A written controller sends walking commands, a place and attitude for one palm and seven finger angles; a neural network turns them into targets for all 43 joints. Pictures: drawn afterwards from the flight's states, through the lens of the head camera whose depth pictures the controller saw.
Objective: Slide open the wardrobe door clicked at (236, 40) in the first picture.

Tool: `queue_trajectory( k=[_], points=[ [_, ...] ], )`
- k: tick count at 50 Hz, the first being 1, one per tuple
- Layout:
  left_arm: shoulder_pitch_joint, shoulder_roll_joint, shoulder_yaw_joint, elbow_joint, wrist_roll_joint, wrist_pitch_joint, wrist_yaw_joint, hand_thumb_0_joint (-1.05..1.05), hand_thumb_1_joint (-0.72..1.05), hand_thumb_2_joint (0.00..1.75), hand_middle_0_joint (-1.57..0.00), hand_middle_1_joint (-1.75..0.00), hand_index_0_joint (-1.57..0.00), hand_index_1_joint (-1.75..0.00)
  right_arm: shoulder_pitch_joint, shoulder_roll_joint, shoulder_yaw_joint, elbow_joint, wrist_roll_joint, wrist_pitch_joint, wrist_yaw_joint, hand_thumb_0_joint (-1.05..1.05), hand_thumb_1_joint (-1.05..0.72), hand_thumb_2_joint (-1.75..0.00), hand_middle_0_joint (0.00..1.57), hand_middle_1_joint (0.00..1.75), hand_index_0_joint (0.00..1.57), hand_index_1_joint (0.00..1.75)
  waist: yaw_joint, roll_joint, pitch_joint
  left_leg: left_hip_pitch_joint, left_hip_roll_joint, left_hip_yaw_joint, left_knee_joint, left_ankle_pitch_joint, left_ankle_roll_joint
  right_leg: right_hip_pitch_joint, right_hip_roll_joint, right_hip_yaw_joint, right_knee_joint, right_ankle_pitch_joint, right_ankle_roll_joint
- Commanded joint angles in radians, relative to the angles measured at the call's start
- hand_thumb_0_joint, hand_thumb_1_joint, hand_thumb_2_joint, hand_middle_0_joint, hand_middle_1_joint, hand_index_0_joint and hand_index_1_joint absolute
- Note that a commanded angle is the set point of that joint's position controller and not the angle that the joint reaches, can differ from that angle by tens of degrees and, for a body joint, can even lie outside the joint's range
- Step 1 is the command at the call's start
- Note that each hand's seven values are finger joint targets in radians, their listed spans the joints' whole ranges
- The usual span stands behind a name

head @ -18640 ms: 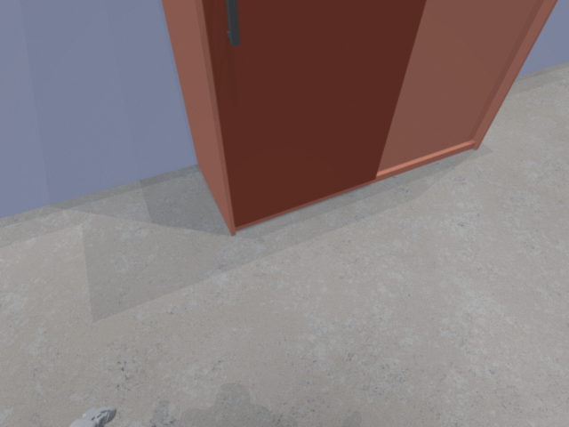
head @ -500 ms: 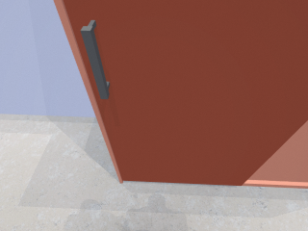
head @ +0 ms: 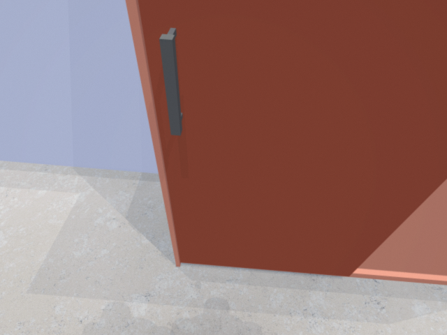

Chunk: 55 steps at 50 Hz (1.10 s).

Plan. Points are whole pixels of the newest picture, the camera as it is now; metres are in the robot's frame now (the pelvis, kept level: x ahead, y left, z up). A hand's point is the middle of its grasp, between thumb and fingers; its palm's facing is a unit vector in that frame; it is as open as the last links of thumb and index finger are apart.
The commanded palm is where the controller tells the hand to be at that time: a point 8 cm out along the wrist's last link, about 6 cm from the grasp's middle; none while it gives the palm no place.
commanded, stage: look again from close up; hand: left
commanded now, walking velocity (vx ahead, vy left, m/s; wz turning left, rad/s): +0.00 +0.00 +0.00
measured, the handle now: (174, 85) +0.52 +0.14 +0.19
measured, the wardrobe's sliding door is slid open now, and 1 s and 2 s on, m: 0.00 0.00 0.00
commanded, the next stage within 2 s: raise the hand with hooked fingers in 0.80 s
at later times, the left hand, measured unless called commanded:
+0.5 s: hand out of the picture -0.03 +0.16 -0.18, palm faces +0.02 -0.99 -0.13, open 7.4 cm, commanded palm none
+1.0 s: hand out of the picture +0.07 +0.19 -0.13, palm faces +0.18 -0.95 -0.25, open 7.2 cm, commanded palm +0.11 +0.22 -0.05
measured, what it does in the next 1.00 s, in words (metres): stands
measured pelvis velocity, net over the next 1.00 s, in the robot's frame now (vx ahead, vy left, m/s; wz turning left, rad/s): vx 0.01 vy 0.00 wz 0.01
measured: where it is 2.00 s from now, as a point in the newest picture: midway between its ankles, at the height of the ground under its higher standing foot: outside the picture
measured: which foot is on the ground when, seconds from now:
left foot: down 0.00-1.00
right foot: down 0.00-1.00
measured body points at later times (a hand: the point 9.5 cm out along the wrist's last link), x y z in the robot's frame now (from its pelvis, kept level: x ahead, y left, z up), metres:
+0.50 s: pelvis +0.00 +0.00 +0.00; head +0.00 +0.02 +0.45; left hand -0.03 +0.21 -0.17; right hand +0.00 -0.22 -0.15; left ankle +0.06 +0.07 -0.74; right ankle +0.00 -0.13 -0.74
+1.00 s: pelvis +0.01 +0.00 +0.00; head +0.01 +0.01 +0.45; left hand +0.06 +0.24 -0.11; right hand +0.03 -0.23 -0.14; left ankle +0.06 +0.08 -0.74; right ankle +0.00 -0.13 -0.74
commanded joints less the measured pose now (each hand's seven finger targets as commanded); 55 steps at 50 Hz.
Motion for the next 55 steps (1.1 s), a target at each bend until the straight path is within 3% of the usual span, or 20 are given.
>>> queue_trajectory(
  k=[1,6,18,23,32,38,44,45,46,47,48,49,50,52,53,54,55],
  points=[
    [0.073,0.075,0.008,-0.029,0.002,-0.021,0.007,0.0,0.9,0.9,-0.2,-0.3,-0.2,-0.3,0.03,-0.113,-0.021,-0.039,0.001,-0.022,-0.009,0.0,-0.9,-0.9,0.2,0.3,0.2,0.3,-0.002,0.013,0.071,-0.004,0.127,-0.185,-0.183,-0.23,-0.018,-0.084,-0.056,0.1,-0.114,-0.069,-0.053],
    [0.088,0.071,0.006,-0.014,0.002,-0.021,0.007,0.0,0.9,0.9,-0.2,-0.3,-0.2,-0.3,0.034,-0.112,-0.019,-0.021,0.003,-0.023,-0.009,0.0,-0.9,-0.9,0.2,0.3,0.2,0.3,-0.003,0.043,0.082,-0.008,0.134,-0.192,-0.205,-0.249,-0.021,-0.083,-0.052,0.091,-0.114,-0.059,-0.048],
    [0.107,0.058,0.002,0.015,0.002,-0.028,0.009,0.0,0.9,0.9,-0.2,-0.3,-0.2,-0.3,0.035,-0.093,-0.017,0.013,0.007,-0.026,-0.01,0.0,-0.9,-0.9,0.2,0.3,0.2,0.3,0.002,0.003,0.063,0.023,0.129,-0.173,-0.187,-0.161,-0.023,-0.065,-0.066,0.101,-0.136,-0.003,-0.047],
    [0.099,0.057,0.004,0.017,0.002,-0.025,0.01,0.0,0.9,0.9,-0.2,-0.3,-0.2,-0.3,0.037,-0.088,-0.018,0.023,0.006,-0.026,-0.011,0.0,-0.9,-0.9,0.2,0.3,0.2,0.3,0.002,0.033,0.075,0.011,0.13,-0.177,-0.2,-0.174,-0.025,-0.061,-0.064,0.096,-0.135,-0.003,-0.045],
    [0.088,0.05,0.007,0.018,0.001,-0.023,0.01,0.0,0.9,0.9,-0.2,-0.3,-0.2,-0.3,0.035,-0.085,-0.019,0.032,0.005,-0.025,-0.011,0.0,-0.9,-0.9,0.2,0.3,0.2,0.3,0.002,0.032,0.08,0.014,0.134,-0.18,-0.214,-0.19,-0.028,-0.061,-0.062,0.09,-0.129,-0.001,-0.043],
    [0.081,0.05,0.007,0.016,0.0,-0.028,0.011,0.0,0.9,0.9,-0.2,-0.3,-0.2,-0.3,0.042,-0.078,-0.017,0.037,0.006,-0.028,-0.012,0.0,-0.9,-0.9,0.2,0.3,0.2,0.3,0.0,0.003,0.054,0.054,0.13,-0.156,-0.18,-0.087,-0.027,-0.049,-0.069,0.098,-0.138,0.047,-0.044],
    [0.075,0.054,0.008,0.017,-0.001,-0.028,0.012,0.0,0.9,0.9,-0.2,-0.3,-0.2,-0.3,0.043,-0.074,-0.015,0.044,0.007,-0.03,-0.013,0.0,-0.9,-0.9,0.2,0.3,0.2,0.3,-0.001,0.009,0.065,0.053,0.13,-0.148,-0.183,-0.07,-0.029,-0.041,-0.073,0.098,-0.142,0.055,-0.043],
    [0.083,0.08,0.002,0.041,0.015,-0.03,0.043,0.0,0.9,0.9,-0.2,-0.3,-0.2,-0.3,-0.052,-0.125,-0.013,-0.031,0.007,-0.029,-0.007,0.0,-0.9,-0.9,0.2,0.3,0.2,0.3,0.016,0.032,0.123,0.009,0.13,-0.103,-0.02,-0.036,-0.061,-0.097,-0.086,0.111,-0.146,0.062,-0.049],
    [-0.627,0.293,0.088,-1.549,-0.189,-0.23,0.047,0.0,0.88,0.89,-0.2,-0.32,-0.2,-0.32,-0.022,-0.284,-0.03,-0.42,0.059,-0.168,-0.053,0.0,-0.9,-0.9,0.2,0.3,0.2,0.3,-0.142,0.204,-0.398,0.339,0.025,-0.126,-0.081,-0.008,-0.061,-0.055,0.028,-0.014,-0.016,0.088,-0.04],
    [-0.256,0.261,0.113,-1.366,-0.13,-0.183,0.102,0.0,0.85,0.88,-0.2,-0.33,-0.2,-0.33,-0.093,-0.202,0.016,-0.344,0.069,-0.278,-0.076,0.0,-0.9,-0.9,0.2,0.3,0.2,0.3,-0.021,0.309,-0.38,0.32,0.089,-0.185,-0.168,-0.134,-0.086,-0.101,0.038,-0.017,0.082,-0.057,-0.056],
    [-0.195,0.205,0.077,-1.278,-0.128,-0.135,0.147,0.0,0.83,0.87,-0.21,-0.34,-0.21,-0.34,-0.09,-0.212,0.003,-0.305,0.059,-0.308,-0.075,0.0,-0.9,-0.9,0.2,0.3,0.2,0.3,-0.022,0.308,-0.264,0.171,0.086,-0.216,-0.194,-0.268,-0.12,-0.153,0.035,-0.027,0.117,-0.12,-0.057],
    [0.118,-0.026,-0.067,-1.039,-0.13,-0.034,0.144,0.0,0.81,0.86,-0.21,-0.36,-0.21,-0.36,-0.062,-0.155,0.002,-0.296,0.084,-0.309,-0.059,0.0,-0.9,-0.9,0.2,0.3,0.2,0.3,-0.039,0.193,-0.113,0.099,0.095,-0.228,-0.203,-0.318,-0.099,-0.227,0.042,-0.039,0.122,-0.108,-0.052],
    [0.016,-0.057,-0.103,-1.24,-0.185,-0.044,0.13,0.0,0.78,0.85,-0.21,-0.37,-0.21,-0.37,-0.069,-0.189,-0.004,-0.367,0.09,-0.32,-0.061,0.0,-0.9,-0.9,0.2,0.3,0.2,0.3,-0.036,0.199,-0.033,0.017,0.087,-0.231,-0.18,-0.369,-0.079,-0.197,0.031,-0.037,0.096,-0.096,-0.042],
    [0.047,-0.001,-0.078,-1.285,-0.185,-0.125,0.106,0.0,0.74,0.83,-0.21,-0.4,-0.21,-0.4,-0.112,-0.219,-0.011,-0.404,0.08,-0.362,-0.073,0.0,-0.9,-0.9,0.2,0.3,0.2,0.3,-0.052,0.078,0.004,-0.007,0.056,-0.209,-0.089,-0.338,-0.061,-0.216,0.029,-0.009,0.015,-0.138,-0.036],
    [0.08,0.015,-0.046,-1.214,-0.177,-0.157,0.091,0.0,0.71,0.82,-0.21,-0.42,-0.21,-0.42,-0.101,-0.222,-0.02,-0.425,0.069,-0.367,-0.066,0.0,-0.9,-0.9,0.2,0.3,0.2,0.3,-0.066,-0.037,0.027,-0.04,0.037,-0.204,-0.032,-0.304,-0.059,-0.248,0.028,-0.009,0.003,-0.177,-0.035],
    [0.098,-0.004,-0.033,-1.136,-0.177,-0.197,0.06,0.0,0.69,0.81,-0.22,-0.43,-0.22,-0.43,-0.099,-0.23,-0.035,-0.433,0.054,-0.356,-0.057,0.0,-0.9,-0.9,0.2,0.3,0.2,0.3,-0.062,-0.171,0.057,-0.09,0.041,-0.201,0.006,-0.287,-0.066,-0.311,0.038,-0.022,0.026,-0.213,-0.032],
    [0.171,-0.034,-0.019,-1.04,-0.191,-0.246,0.012,0.0,0.67,0.8,-0.22,-0.45,-0.22,-0.45,-0.123,-0.227,-0.045,-0.455,0.047,-0.347,-0.049,0.0,-0.9,-0.9,0.2,0.3,0.2,0.3,-0.036,-0.263,0.091,-0.15,0.04,-0.19,0.049,-0.279,-0.071,-0.361,0.048,-0.044,0.061,-0.248,-0.029]
  ],
)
